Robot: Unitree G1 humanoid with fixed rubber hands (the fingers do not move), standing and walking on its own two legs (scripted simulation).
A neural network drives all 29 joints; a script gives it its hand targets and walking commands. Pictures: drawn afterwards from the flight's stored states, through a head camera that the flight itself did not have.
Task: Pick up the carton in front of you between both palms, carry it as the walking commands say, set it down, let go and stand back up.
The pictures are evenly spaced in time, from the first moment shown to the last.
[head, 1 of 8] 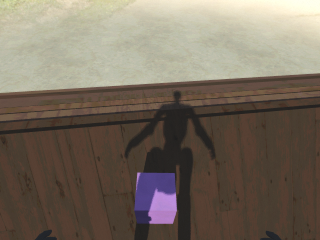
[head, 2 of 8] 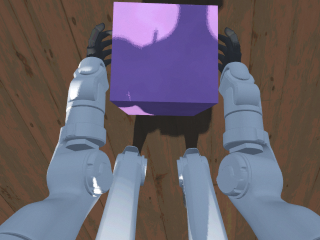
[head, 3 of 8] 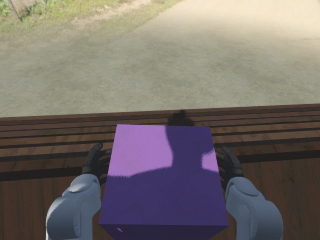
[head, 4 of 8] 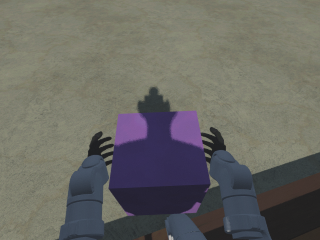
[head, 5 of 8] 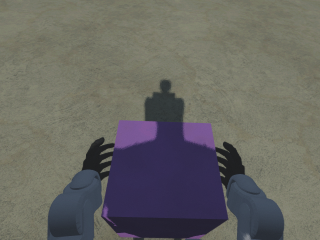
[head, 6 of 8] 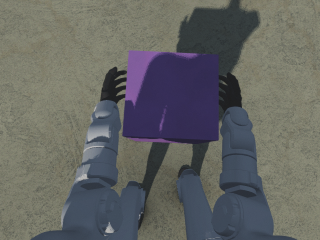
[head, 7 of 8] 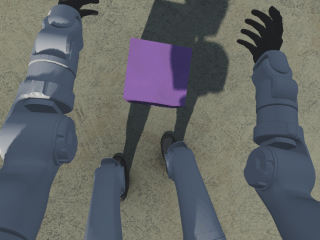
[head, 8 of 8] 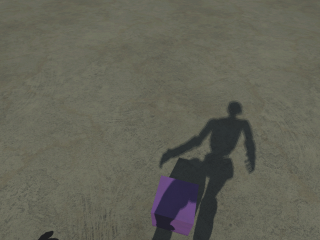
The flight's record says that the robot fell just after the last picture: no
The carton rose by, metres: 0.68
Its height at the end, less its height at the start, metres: -1.30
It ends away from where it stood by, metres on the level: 5.31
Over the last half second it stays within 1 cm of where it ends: yes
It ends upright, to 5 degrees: yes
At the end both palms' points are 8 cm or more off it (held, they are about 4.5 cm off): yes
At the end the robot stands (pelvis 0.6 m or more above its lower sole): yes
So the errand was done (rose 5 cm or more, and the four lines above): yes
